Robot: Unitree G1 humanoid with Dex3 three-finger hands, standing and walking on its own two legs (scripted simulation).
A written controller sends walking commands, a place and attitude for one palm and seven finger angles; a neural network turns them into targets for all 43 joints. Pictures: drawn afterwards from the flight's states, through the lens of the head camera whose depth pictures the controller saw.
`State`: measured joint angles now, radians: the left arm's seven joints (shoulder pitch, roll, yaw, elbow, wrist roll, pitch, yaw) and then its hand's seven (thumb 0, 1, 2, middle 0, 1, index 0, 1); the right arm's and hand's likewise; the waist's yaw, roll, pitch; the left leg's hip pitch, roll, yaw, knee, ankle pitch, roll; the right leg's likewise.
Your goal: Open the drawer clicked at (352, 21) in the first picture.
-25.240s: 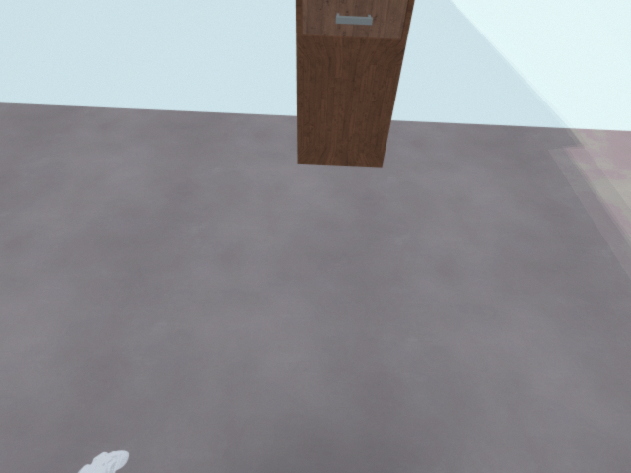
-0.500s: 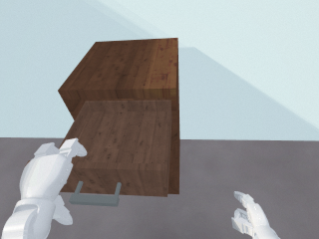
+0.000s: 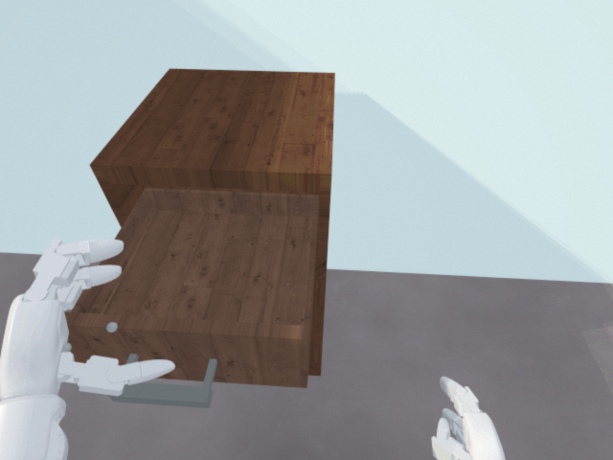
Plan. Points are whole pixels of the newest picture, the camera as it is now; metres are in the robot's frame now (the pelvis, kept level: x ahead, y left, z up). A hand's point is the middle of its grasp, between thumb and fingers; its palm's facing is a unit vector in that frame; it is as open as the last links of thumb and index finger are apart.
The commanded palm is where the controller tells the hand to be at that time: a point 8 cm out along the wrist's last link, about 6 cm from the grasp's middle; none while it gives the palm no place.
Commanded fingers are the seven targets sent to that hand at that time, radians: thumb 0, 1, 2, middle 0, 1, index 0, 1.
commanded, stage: draw the hand back to the body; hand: left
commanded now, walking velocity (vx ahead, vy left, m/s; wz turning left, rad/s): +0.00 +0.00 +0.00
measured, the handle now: (166, 379) +0.23 +0.24 -0.05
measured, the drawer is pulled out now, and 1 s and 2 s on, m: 0.30 0.30 0.30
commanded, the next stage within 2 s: step back with the hand held close in 0.70 s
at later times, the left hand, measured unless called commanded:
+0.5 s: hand (88, 325) +0.19 +0.24 +0.16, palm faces +0.42 -0.82 -0.40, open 8.6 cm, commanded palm +0.14 +0.28 +0.17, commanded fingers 0.00 0.90 0.90 -0.20 -0.30 -0.20 -0.30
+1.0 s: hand (85, 335) +0.18 +0.24 +0.16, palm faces +0.39 -0.81 -0.44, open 7.4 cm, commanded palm +0.11 +0.29 +0.17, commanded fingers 0.00 0.90 0.90 -0.20 -0.30 -0.20 -0.30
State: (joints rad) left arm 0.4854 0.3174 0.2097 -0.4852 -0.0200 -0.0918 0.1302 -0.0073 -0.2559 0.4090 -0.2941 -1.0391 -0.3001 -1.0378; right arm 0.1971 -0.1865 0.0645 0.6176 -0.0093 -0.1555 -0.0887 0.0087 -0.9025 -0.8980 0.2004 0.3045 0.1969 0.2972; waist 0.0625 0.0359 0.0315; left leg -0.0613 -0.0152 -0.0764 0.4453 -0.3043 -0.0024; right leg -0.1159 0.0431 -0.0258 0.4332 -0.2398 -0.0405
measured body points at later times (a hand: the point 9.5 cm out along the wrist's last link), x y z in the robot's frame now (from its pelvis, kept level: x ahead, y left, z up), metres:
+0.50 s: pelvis +0.01 +0.00 +0.00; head -0.01 -0.02 +0.45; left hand +0.16 +0.28 +0.18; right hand +0.21 -0.21 -0.08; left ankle -0.03 +0.12 -0.74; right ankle +0.00 -0.09 -0.74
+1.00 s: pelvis -0.01 +0.00 +0.00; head +0.01 -0.01 +0.45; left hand +0.15 +0.28 +0.18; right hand +0.18 -0.23 -0.09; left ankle -0.03 +0.12 -0.74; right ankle +0.00 -0.09 -0.74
